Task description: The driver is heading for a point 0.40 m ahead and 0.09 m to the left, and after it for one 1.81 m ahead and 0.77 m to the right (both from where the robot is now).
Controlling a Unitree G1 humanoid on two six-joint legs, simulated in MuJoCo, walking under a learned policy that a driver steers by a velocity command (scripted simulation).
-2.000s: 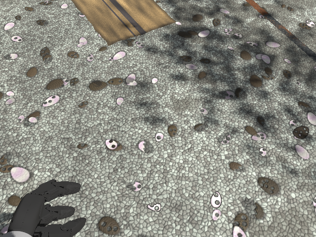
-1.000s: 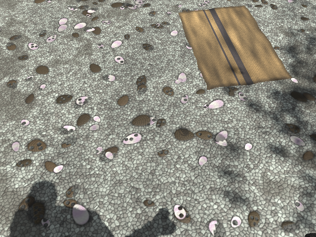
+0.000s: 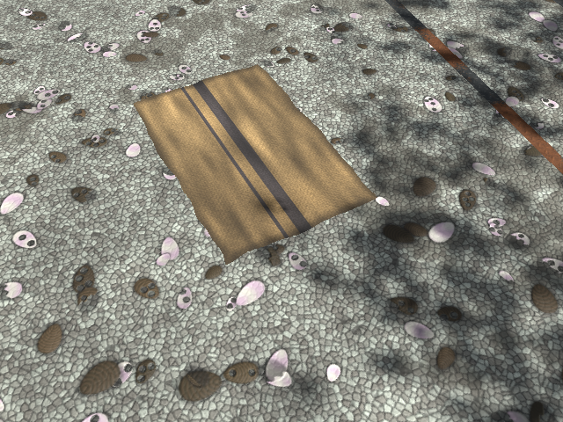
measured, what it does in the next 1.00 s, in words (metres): walks ahead, turning right: left foot, then right foot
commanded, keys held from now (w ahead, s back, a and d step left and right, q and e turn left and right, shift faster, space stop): w+e+shift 0.04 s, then w+shift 0.04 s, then w+q+shift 0.10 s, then w+e+shift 0.22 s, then e+shift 0.56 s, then shift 0.04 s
